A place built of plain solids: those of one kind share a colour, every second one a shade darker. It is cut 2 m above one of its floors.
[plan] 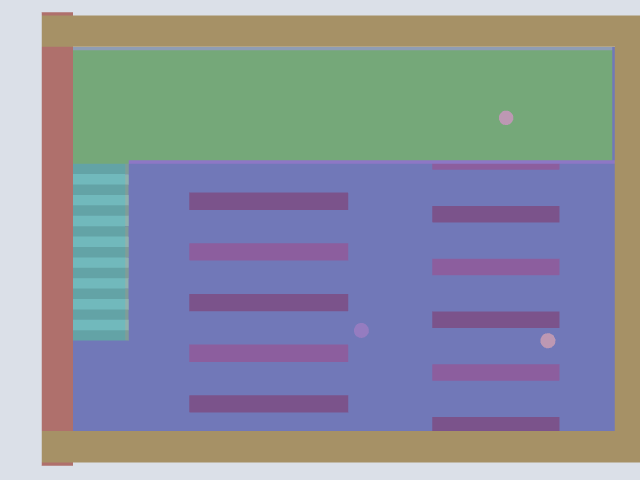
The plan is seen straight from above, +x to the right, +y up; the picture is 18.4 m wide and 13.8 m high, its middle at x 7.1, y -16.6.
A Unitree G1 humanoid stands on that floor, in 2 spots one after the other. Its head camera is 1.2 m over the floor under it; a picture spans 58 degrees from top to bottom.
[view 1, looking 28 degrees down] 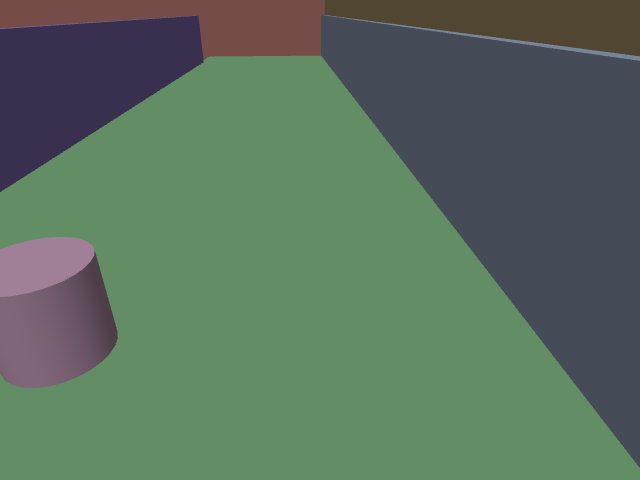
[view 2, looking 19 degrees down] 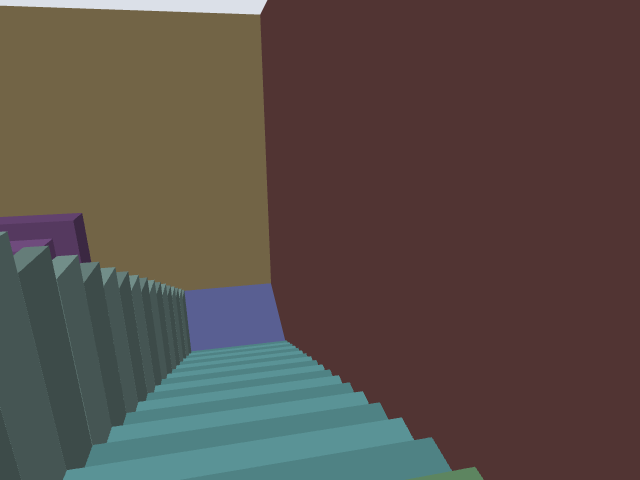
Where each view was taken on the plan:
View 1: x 13.85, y -12.15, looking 176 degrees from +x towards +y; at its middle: floor_mezz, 2.56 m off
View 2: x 0.75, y -13.41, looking -102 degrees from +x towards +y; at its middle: wall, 3.82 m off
